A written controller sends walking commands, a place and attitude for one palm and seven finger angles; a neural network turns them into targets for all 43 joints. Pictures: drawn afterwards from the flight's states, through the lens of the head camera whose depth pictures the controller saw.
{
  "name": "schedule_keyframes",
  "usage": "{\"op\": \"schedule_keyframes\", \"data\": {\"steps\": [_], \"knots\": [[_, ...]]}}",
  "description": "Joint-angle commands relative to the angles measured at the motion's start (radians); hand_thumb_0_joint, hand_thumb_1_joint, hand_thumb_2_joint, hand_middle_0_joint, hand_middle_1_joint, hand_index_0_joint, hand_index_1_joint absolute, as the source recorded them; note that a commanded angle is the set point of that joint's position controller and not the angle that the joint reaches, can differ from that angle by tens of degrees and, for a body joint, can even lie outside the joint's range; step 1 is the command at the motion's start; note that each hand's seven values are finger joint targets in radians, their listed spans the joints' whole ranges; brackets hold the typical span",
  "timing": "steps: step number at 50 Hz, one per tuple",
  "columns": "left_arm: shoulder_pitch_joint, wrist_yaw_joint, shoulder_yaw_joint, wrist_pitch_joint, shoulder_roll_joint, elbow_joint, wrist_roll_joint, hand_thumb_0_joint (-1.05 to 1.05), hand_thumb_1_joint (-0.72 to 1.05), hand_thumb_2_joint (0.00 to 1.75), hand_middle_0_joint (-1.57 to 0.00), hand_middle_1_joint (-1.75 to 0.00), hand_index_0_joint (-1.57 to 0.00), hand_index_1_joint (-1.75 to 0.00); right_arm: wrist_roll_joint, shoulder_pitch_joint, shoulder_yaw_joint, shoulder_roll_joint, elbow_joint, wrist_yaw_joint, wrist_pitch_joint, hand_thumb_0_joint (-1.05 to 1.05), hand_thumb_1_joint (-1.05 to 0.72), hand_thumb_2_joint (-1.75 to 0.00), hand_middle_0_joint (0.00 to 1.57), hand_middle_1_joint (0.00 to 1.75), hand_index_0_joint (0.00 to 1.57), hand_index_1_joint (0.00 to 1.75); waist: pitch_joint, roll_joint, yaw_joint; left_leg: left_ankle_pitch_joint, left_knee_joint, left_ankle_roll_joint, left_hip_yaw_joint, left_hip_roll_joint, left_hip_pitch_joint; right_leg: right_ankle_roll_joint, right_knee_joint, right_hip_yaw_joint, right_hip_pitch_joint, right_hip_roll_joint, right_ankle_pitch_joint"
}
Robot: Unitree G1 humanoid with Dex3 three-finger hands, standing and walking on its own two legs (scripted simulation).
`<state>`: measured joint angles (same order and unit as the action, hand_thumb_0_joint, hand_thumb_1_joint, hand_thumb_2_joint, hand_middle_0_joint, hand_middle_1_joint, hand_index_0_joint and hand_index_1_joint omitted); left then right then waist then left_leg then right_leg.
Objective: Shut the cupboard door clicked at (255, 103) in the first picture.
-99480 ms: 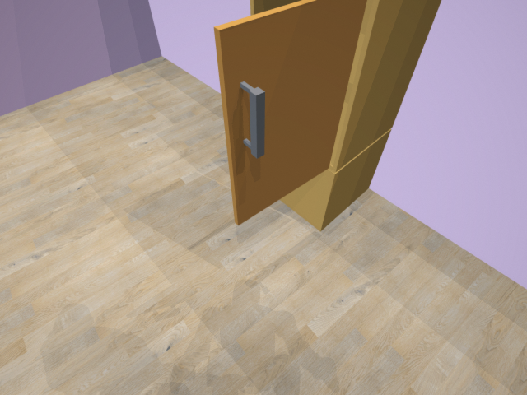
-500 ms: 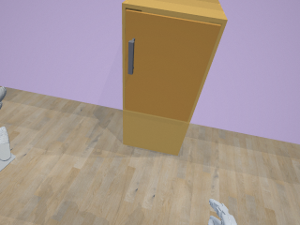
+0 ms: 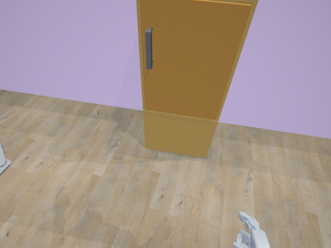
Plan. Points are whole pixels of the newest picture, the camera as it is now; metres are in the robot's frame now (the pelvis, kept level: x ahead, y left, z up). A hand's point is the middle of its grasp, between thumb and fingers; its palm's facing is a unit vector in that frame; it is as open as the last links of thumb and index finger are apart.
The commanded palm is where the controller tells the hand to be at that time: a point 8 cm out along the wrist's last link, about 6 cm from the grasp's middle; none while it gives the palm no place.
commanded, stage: stop stepping back and stand still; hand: left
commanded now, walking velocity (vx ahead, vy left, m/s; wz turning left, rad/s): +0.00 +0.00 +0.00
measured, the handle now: (150, 48) +0.89 +0.09 +0.06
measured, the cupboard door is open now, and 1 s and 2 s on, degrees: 0 0 0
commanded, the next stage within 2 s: let the arm hang, fingers relaxed in 1.16 s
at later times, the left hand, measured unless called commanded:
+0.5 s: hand (15, 148) +0.25 +0.28 +0.18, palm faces +0.36 -0.80 -0.49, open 7.4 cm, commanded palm +0.18 +0.32 +0.19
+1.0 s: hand out of the picture +0.19 +0.31 +0.17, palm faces +0.45 -0.79 -0.42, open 7.4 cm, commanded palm +0.13 +0.34 +0.19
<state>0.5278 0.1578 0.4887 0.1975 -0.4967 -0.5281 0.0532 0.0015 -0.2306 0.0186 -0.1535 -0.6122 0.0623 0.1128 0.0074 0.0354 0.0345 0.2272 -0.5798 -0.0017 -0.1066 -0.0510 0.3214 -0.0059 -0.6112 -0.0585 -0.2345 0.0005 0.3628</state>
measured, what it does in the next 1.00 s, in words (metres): stands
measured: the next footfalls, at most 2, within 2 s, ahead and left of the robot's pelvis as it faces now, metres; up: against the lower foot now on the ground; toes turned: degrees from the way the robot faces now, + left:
none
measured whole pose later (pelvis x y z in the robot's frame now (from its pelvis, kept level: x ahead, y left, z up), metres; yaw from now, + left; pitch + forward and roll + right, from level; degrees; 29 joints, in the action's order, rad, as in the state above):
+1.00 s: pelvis -0.01 +0.04 +0.01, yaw +0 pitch -1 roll -2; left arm 0.53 0.15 0.39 0.17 -0.38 -0.42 0.04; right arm -0.01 -0.25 0.02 -0.19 -0.62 0.07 0.07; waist -0.03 -0.02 0.00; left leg 0.17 -0.48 0.02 -0.03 -0.03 0.30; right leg 0.01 -0.40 -0.05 -0.17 -0.01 0.22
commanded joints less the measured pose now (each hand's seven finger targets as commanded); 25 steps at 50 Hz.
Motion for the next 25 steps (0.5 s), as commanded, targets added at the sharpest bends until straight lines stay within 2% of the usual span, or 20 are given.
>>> {"op": "schedule_keyframes", "data": {"steps": [1,2,3,4,5,6,7,9,10,11,12,13,14,15,16,17,19,21,23,25], "knots": [[0.093,0.014,0.096,0.027,-0.095,-0.035,0.000,0.00,0.90,0.90,-0.20,-0.30,-0.20,-0.30,-0.007,0.084,-0.060,-0.170,0.137,-0.001,0.013,0.00,-0.90,-0.90,0.20,0.30,0.20,0.30,-0.039,-0.005,-0.026,0.238,0.016,0.015,0.063,-0.013,0.138,-0.067,0.312,0.233,0.039,0.129,0.093],[0.069,0.012,0.066,0.017,-0.077,-0.040,0.003,0.00,0.90,0.90,-0.20,-0.30,-0.20,-0.30,-0.010,0.078,-0.060,-0.157,0.128,-0.005,0.006,0.00,-0.90,-0.90,0.20,0.30,0.20,0.30,-0.017,0.105,-0.022,0.191,-0.097,0.004,0.076,0.012,0.132,-0.110,0.392,0.399,-0.040,0.216,0.182],[0.041,0.016,0.044,0.012,-0.067,-0.040,0.001,0.00,0.90,0.90,-0.20,-0.30,-0.20,-0.30,-0.015,0.078,-0.064,-0.158,0.124,-0.007,-0.006,0.00,-0.90,-0.90,0.20,0.30,0.20,0.30,0.023,0.181,-0.022,0.157,-0.198,-0.004,0.096,0.013,0.156,-0.135,0.433,0.455,-0.067,0.271,0.164],[0.017,0.020,0.040,0.018,-0.071,-0.035,-0.002,0.00,0.90,0.90,-0.20,-0.30,-0.20,-0.30,-0.013,0.091,-0.063,-0.163,0.122,-0.006,-0.007,0.00,-0.90,-0.90,0.20,0.30,0.20,0.30,0.030,0.201,-0.023,0.164,-0.248,-0.005,0.116,0.008,0.185,-0.153,0.416,0.433,-0.033,0.280,0.033],[-0.018,0.023,0.037,0.026,-0.076,-0.032,-0.010,0.00,0.90,0.90,-0.20,-0.30,-0.20,-0.30,-0.010,0.088,-0.057,-0.165,0.115,-0.004,-0.003,0.00,-0.90,-0.90,0.20,0.30,0.20,0.30,0.005,0.198,-0.022,0.166,-0.230,-0.002,0.121,0.002,0.204,-0.160,0.365,0.385,0.038,0.276,-0.119],[-0.099,0.027,0.042,0.032,-0.096,-0.059,-0.017,0.00,0.90,0.90,-0.20,-0.30,-0.20,-0.30,-0.010,0.099,-0.053,-0.169,0.109,0.002,0.000,0.00,-0.90,-0.90,0.20,0.30,0.20,0.30,-0.017,0.144,-0.022,0.165,-0.166,0.002,0.120,-0.001,0.179,-0.151,0.306,0.338,0.075,0.264,-0.264],[-0.132,0.029,0.022,0.036,-0.084,-0.058,-0.021,0.00,0.90,0.90,-0.20,-0.30,-0.20,-0.30,-0.008,0.095,-0.047,-0.157,0.102,0.009,0.006,0.00,-0.90,-0.90,0.20,0.30,0.20,0.30,-0.040,0.129,-0.017,0.117,-0.064,0.007,0.111,0.001,0.129,-0.133,0.245,0.255,0.116,0.240,-0.404],[-0.193,0.029,0.001,0.040,-0.079,-0.091,-0.025,0.00,0.90,0.90,-0.20,-0.30,-0.20,-0.30,-0.005,0.096,-0.045,-0.156,0.097,0.021,0.015,0.00,-0.90,-0.90,0.20,0.30,0.20,0.30,-0.097,0.022,-0.017,-0.106,0.109,0.020,0.082,0.031,-0.066,-0.067,0.157,0.153,0.106,0.157,-0.510],[-0.212,0.030,-0.005,0.042,-0.084,-0.127,-0.025,0.00,0.90,0.90,-0.20,-0.30,-0.20,-0.30,-0.005,0.102,-0.053,-0.168,0.103,0.027,0.021,0.00,-0.90,-0.90,0.20,0.30,0.20,0.30,-0.129,-0.046,-0.026,-0.261,0.133,0.035,0.118,-0.002,-0.160,-0.024,0.110,0.118,0.078,0.112,-0.496],[-0.226,0.032,0.002,0.043,-0.104,-0.176,-0.028,0.00,0.90,0.90,-0.20,-0.30,-0.20,-0.30,-0.010,0.106,-0.063,-0.179,0.111,0.033,0.027,0.00,-0.90,-0.90,0.20,0.30,0.20,0.30,-0.160,-0.118,-0.032,-0.400,0.119,0.049,0.162,-0.059,-0.229,0.006,0.071,0.085,0.044,0.079,-0.453],[-0.208,0.032,-0.002,0.044,-0.096,-0.194,-0.027,0.00,0.90,0.90,-0.20,-0.30,-0.20,-0.30,-0.014,0.105,-0.064,-0.182,0.122,0.031,0.025,0.00,-0.90,-0.90,0.20,0.30,0.20,0.30,-0.170,-0.139,-0.041,-0.436,0.111,0.065,0.188,-0.090,-0.231,0.024,0.078,0.077,0.038,0.054,-0.386],[-0.163,0.030,0.004,0.040,-0.090,-0.179,-0.028,0.00,0.90,0.90,-0.20,-0.30,-0.20,-0.30,-0.017,0.104,-0.061,-0.178,0.131,0.027,0.024,0.00,-0.90,-0.90,0.20,0.30,0.20,0.30,-0.154,-0.131,-0.042,-0.440,0.106,0.066,0.184,-0.089,-0.201,0.025,0.106,0.076,0.051,0.041,-0.384],[-0.133,0.027,0.018,0.038,-0.098,-0.192,-0.029,0.00,0.90,0.90,-0.20,-0.30,-0.20,-0.30,-0.014,0.109,-0.053,-0.166,0.137,0.022,0.021,0.00,-0.90,-0.90,0.20,0.30,0.20,0.30,-0.142,-0.177,-0.039,-0.451,0.111,0.061,0.182,-0.073,-0.158,0.016,0.112,0.069,0.077,0.038,-0.415],[-0.121,0.026,0.026,0.042,-0.102,-0.228,-0.029,0.00,0.90,0.90,-0.20,-0.30,-0.20,-0.30,-0.016,0.111,-0.051,-0.162,0.143,0.015,0.018,0.00,-0.90,-0.90,0.20,0.30,0.20,0.30,-0.140,-0.192,-0.038,-0.455,0.109,0.049,0.172,-0.062,-0.135,0.009,0.114,0.066,0.102,0.040,-0.434],[-0.095,0.024,0.053,0.048,-0.121,-0.228,-0.028,0.00,0.90,0.90,-0.20,-0.30,-0.20,-0.30,-0.012,0.116,-0.052,-0.164,0.143,0.013,0.020,0.00,-0.90,-0.90,0.20,0.30,0.20,0.30,-0.130,-0.206,-0.043,-0.355,0.142,0.036,0.171,-0.059,-0.078,0.009,0.128,0.060,0.128,0.039,-0.359],[-0.056,0.024,0.052,0.051,-0.103,-0.213,-0.023,0.00,0.90,0.90,-0.20,-0.30,-0.20,-0.30,-0.017,0.110,-0.052,-0.161,0.149,0.009,0.016,0.00,-0.90,-0.90,0.20,0.30,0.20,0.30,-0.113,-0.178,-0.040,-0.338,0.132,0.033,0.169,-0.054,-0.052,-0.002,0.144,0.072,0.138,0.044,-0.376],[0.018,0.024,0.077,0.054,-0.106,-0.195,-0.012,0.00,0.90,0.90,-0.20,-0.30,-0.20,-0.30,-0.020,0.099,-0.057,-0.162,0.157,0.002,0.004,0.00,-0.90,-0.90,0.20,0.30,0.20,0.30,-0.154,-0.128,-0.034,-0.401,0.084,0.023,0.142,-0.039,-0.066,-0.015,0.149,0.095,0.164,0.064,-0.491],[0.101,0.022,0.103,0.049,-0.110,-0.146,0.000,0.00,0.90,0.90,-0.20,-0.30,-0.20,-0.30,-0.023,0.084,-0.063,-0.165,0.163,-0.002,-0.010,0.00,-0.90,-0.90,0.20,0.30,0.20,0.30,-0.195,-0.097,-0.031,-0.458,0.062,0.011,0.127,-0.035,-0.073,-0.019,0.137,0.092,0.197,0.077,-0.586],[0.114,0.016,0.099,0.044,-0.099,-0.136,0.008,0.00,0.90,0.90,-0.20,-0.30,-0.20,-0.30,-0.026,0.085,-0.061,-0.164,0.174,-0.003,-0.025,0.00,-0.90,-0.90,0.20,0.30,0.20,0.30,-0.203,-0.094,-0.026,-0.471,0.070,0.009,0.119,-0.042,-0.084,-0.014,0.131,0.088,0.183,0.071,-0.598],[0.120,0.011,0.092,0.040,-0.092,-0.127,0.014,0.00,0.90,0.90,-0.20,-0.30,-0.20,-0.30,-0.026,0.086,-0.061,-0.166,0.179,0.000,-0.034,0.00,-0.90,-0.90,0.20,0.30,0.20,0.30,-0.201,-0.105,-0.026,-0.458,0.088,0.013,0.124,-0.049,-0.092,-0.006,0.138,0.080,0.163,0.059,-0.557]]}}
